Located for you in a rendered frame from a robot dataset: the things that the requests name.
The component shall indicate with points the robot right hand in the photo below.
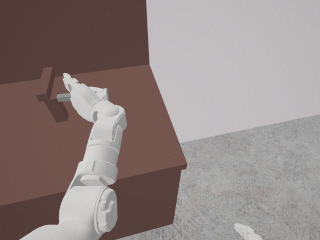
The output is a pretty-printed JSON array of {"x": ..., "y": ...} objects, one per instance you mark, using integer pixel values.
[{"x": 246, "y": 232}]

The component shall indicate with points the robot left upper arm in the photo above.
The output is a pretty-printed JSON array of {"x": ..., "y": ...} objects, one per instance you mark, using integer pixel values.
[{"x": 86, "y": 213}]

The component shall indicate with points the left robot forearm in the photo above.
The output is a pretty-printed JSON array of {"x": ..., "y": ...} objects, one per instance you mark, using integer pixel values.
[{"x": 98, "y": 167}]

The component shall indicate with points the robot left hand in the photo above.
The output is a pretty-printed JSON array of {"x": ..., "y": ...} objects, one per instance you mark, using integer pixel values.
[{"x": 83, "y": 98}]

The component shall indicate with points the tap lever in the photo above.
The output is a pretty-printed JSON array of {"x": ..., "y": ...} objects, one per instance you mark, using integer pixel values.
[{"x": 65, "y": 97}]

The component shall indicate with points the counter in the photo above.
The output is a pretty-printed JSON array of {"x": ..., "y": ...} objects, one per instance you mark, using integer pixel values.
[{"x": 102, "y": 44}]

